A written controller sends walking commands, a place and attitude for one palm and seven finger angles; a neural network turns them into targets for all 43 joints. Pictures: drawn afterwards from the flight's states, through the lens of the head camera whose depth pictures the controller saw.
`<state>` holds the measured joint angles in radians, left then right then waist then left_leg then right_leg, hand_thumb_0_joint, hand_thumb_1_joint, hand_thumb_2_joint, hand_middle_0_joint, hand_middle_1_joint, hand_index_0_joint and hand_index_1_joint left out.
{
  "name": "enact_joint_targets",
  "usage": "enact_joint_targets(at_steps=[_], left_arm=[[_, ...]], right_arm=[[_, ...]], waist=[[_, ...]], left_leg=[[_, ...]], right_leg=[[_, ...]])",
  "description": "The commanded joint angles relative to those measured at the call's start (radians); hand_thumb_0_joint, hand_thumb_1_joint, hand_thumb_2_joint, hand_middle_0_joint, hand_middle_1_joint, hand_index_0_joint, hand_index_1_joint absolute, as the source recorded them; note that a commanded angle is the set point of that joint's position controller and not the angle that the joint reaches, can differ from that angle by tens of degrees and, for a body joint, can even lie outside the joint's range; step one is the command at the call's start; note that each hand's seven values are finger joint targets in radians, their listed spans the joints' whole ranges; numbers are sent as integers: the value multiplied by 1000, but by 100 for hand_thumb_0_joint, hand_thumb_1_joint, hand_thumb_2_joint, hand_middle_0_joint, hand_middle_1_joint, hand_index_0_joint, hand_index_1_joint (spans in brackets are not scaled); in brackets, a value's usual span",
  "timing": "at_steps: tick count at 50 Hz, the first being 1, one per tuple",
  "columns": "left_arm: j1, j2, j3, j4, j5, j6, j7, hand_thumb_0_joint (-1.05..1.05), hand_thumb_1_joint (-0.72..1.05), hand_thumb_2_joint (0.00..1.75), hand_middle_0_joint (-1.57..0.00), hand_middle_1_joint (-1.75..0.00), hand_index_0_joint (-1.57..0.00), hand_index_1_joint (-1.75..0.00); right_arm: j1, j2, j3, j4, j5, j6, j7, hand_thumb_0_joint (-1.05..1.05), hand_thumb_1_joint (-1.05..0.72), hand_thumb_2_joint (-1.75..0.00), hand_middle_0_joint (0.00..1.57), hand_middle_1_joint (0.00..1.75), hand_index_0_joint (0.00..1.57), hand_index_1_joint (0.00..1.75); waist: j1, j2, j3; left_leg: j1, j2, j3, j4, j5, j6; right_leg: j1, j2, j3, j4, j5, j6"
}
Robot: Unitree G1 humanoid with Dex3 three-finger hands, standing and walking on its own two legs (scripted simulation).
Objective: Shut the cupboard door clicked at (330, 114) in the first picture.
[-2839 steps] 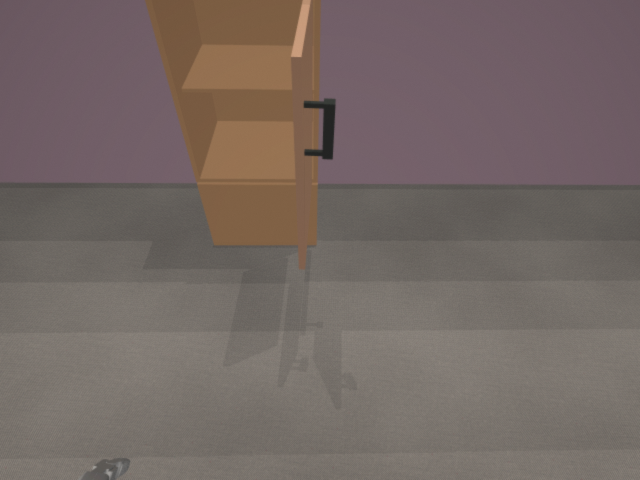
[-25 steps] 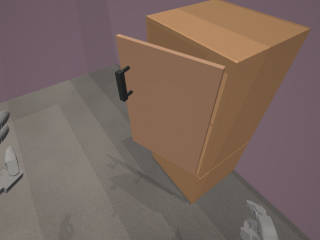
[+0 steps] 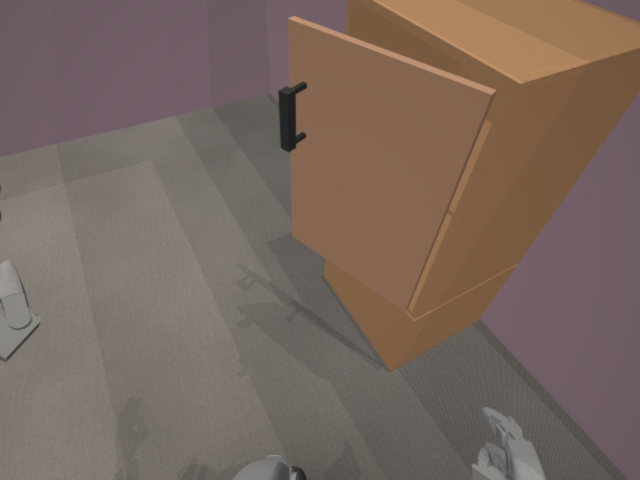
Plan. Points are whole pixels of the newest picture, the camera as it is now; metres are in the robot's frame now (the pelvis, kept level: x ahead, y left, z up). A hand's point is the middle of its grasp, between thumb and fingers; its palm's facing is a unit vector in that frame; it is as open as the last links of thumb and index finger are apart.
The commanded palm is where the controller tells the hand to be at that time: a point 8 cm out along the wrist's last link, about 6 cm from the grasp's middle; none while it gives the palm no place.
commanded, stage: step back with the hand held close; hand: left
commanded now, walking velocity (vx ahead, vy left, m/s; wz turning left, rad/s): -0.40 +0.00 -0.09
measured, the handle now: (294, 116) +0.77 +0.10 +0.04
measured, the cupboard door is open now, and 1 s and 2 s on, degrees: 21 21 21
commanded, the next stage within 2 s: stop stepping back and stand still in 0.38 s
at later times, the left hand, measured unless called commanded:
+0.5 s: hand (1, 411) +0.13 +0.24 +0.19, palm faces +0.29 -0.85 -0.43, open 7.4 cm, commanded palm +0.06 +0.29 +0.20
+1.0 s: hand out of the picture +0.11 +0.26 +0.19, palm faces +0.21 -0.90 -0.39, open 7.5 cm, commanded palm +0.04 +0.33 +0.20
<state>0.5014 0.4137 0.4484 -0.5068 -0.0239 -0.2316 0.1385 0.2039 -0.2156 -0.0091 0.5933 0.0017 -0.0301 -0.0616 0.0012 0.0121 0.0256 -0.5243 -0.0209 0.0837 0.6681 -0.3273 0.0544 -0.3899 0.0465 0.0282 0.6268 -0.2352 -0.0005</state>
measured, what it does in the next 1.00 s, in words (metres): walks backwards: left foot, then right foot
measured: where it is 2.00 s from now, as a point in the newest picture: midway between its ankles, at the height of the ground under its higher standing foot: outside the picture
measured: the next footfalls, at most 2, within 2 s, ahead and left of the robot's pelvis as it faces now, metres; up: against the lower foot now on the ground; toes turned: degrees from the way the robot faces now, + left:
left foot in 0.12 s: +0.10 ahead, +0.10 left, +0.00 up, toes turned +1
right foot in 0.46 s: -0.21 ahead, -0.11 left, +0.00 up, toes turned -7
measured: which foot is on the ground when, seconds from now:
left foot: down 0.00-0.00, up 0.02-0.10, down 0.12-0.66, up 0.68-0.76, down 0.78-1.00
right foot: down 0.00-0.14, up 0.16-0.44, down 0.46-0.82, up 0.84-1.00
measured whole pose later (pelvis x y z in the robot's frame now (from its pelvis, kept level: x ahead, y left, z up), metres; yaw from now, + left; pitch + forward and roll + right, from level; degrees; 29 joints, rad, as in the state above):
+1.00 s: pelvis -0.14 +0.05 +0.02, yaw -10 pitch +0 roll -2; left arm 0.53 0.43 0.44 -0.59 -0.06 -0.19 0.14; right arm 0.25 -0.13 0.03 0.61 -0.01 -0.15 -0.05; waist -0.06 -0.06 0.04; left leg -0.39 0.02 0.05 0.45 -0.06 0.03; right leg -0.19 0.06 -0.01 0.57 -0.46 -0.02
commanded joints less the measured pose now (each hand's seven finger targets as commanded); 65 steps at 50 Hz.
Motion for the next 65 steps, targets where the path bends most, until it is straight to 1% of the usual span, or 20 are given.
enact_joint_targets(at_steps=[1, 4, 5, 7, 8, 10, 12, 18, 26, 31, 35, 39, 42, 46, 49, 52, 56, 58, 60, 65], left_arm=[[-63, 228, 115, -216, -10, -62, 52, 0, 90, 90, -20, -30, -20, -30], [-76, 237, 119, -240, -7, -57, 51, 0, 90, 90, -20, -30, -20, -30], [-88, 238, 117, -259, -12, -63, 51, 0, 90, 90, -20, -30, -20, -30], [-100, 229, 150, -297, -1, -86, 57, 0, 90, 90, -20, -30, -20, -30], [-90, 237, 164, -265, -4, -83, 60, 0, 90, 90, -20, -30, -20, -30], [-7, 232, 193, -209, -16, -89, 42, 0, 90, 90, -20, -30, -20, -30], [0, 187, 157, -243, -36, -75, 30, 0, 90, 90, -20, -30, -20, -30], [-56, 158, 65, -281, -50, -49, 19, 0, 90, 90, -20, -30, -20, -30], [32, 282, 174, -284, -66, -64, 22, 0, 90, 90, -20, -30, -20, -30], [142, 294, 208, -192, -77, 15, 27, 0, 90, 90, -20, -30, -20, -30], [-89, 223, 86, -27, -29, 9, 42, 0, 90, 90, -20, -30, -20, -30], [-332, 173, -18, 63, 2, 0, 31, 0, 90, 90, -20, -30, -20, -30], [-305, 204, 20, -118, -15, -41, 27, 0, 90, 90, -20, -30, -20, -30], [-51, 268, 144, -418, -42, -80, 31, 0, 90, 90, -20, -30, -20, -30], [164, 239, 172, -438, -55, -58, 23, 0, 90, 90, -20, -30, -20, -30], [269, 218, 180, -284, -72, -9, 23, 0, 90, 90, -20, -30, -20, -30], [97, 218, 167, -97, -71, 48, 44, 0, 90, 90, -20, -30, -20, -30], [50, 159, 86, 21, -55, 70, 48, 0, 90, 90, -20, -30, -20, -30], [-76, 136, 20, 87, -42, 75, 44, 0, 90, 90, -20, -30, -20, -30], [-280, 136, -67, -53, -8, 36, 26, 0, 90, 90, -20, -30, -20, -30]], right_arm=[[-44, -111, -60, -117, -6, -35, 7, 0, -90, -90, 20, 30, 20, 30], [-64, -90, -37, -130, -2, -33, -4, 0, -90, -90, 20, 30, 20, 30], [-68, -109, -35, -125, 3, -39, -15, 0, -90, -90, 20, 30, 20, 30], [-109, -143, -46, -132, -20, -75, -41, 0, -90, -90, 20, 30, 20, 30], [-72, -98, -46, -103, -29, -93, -40, 0, -90, -90, 20, 30, 20, 30], [-50, -131, -81, -108, -16, -116, -16, 0, -90, -90, 20, 30, 20, 30], [-64, -118, -74, -108, -18, -121, -6, 0, -90, -90, 20, 30, 20, 30], [-73, -121, -48, -78, -17, -153, 4, 0, -90, -90, 20, 30, 20, 30], [-64, -80, -41, -86, -7, -106, -13, 0, -90, -90, 20, 30, 20, 30], [-97, -102, -28, -135, 2, -55, -30, 0, -90, -90, 20, 30, 20, 30], [-58, -129, -39, -76, 1, -52, -43, 0, -90, -90, 20, 30, 20, 30], [-45, -158, -36, -67, 13, -92, -55, 0, -90, -90, 20, 30, 20, 30], [-48, -149, -31, -87, 7, -138, -50, 0, -90, -90, 20, 30, 20, 30], [-36, -123, -46, -116, -11, -185, -5, 0, -90, -90, 20, 30, 20, 30], [-39, -100, -37, -140, -16, -172, 17, 0, -90, -90, 20, 30, 20, 30], [-13, -84, -27, -134, -17, -115, 9, 0, -90, -90, 20, 30, 20, 30], [-19, -104, -33, -96, -6, -45, -19, 0, -90, -90, 20, 30, 20, 30], [-23, -100, -15, -91, 8, -32, -18, 0, -90, -90, 20, 30, 20, 30], [-36, -114, -13, -74, 14, -43, -22, 0, -90, -90, 20, 30, 20, 30], [-75, -127, -14, -84, 17, -95, -42, 0, -90, -90, 20, 30, 20, 30]], waist=[[-26, -201, -118], [-30, -163, -88], [-33, -30, -65], [-7, 395, -61], [-6, 312, -88], [-7, 219, -180], [-6, 147, -170], [-4, 213, -186], [0, -19, -377], [-24, 3, -130], [-48, -182, 198], [-59, -21, 291], [-28, 300, 110], [14, 181, -223], [6, 329, -299], [-18, 207, -247], [-35, -114, -61], [-38, -187, 28], [-42, -209, 62], [-16, 30, 43]], left_leg=[[226, 28, -111, 270, -114, -67], [243, 49, -117, 7, -71, -50], [233, 68, -141, -186, -50, -35], [-99, 368, -463, -446, -42, 92], [-6, 365, -378, -415, 159, 100], [-105, 390, -370, -441, -175, 102], [23, 357, -317, -400, -36, 94], [229, 299, -249, -460, -10, 11], [450, 96, -1, -116, 301, -80], [360, 56, -55, -48, 64, -80], [194, 81, -131, 246, 8, -79], [198, 95, -166, -111, 52, -36], [195, 213, -491, -467, -76, -17], [344, 239, -429, -531, -206, -46], [288, 171, -220, -483, -163, -99], [178, 110, -106, -363, -138, -111], [239, 71, -92, 41, -31, -84], [148, 84, -109, 62, 30, -63], [178, 89, -111, -52, 75, -43], [296, 152, -195, -239, 182, 6]], right_leg=[[-219, -367, 417, -392, -237, -184], [-175, -261, 228, -261, -89, -96], [-164, -177, 151, -157, -87, -51], [66, 30, 5, 288, -168, 21], [21, 25, 32, 396, -237, 10], [164, 39, 40, 496, -232, 15], [81, 19, 15, 380, -238, 21], [129, 41, -72, -52, -264, 14], [137, -179, 25, -260, 317, -35], [-69, -198, 73, -353, -263, -96], [-302, -319, 186, -484, -520, -154], [-174, -158, -16, -217, -247, -61], [47, 9, -39, 41, -217, -10], [186, 30, -32, 17, -254, -18], [310, 45, -96, -129, -194, -28], [358, -12, -71, -257, -170, -59], [-55, -268, 266, -456, -505, -184], [-35, -285, 250, -441, -414, -177], [-7, -232, 150, -363, -254, -116], [50, -97, 7, -198, 14, -5]])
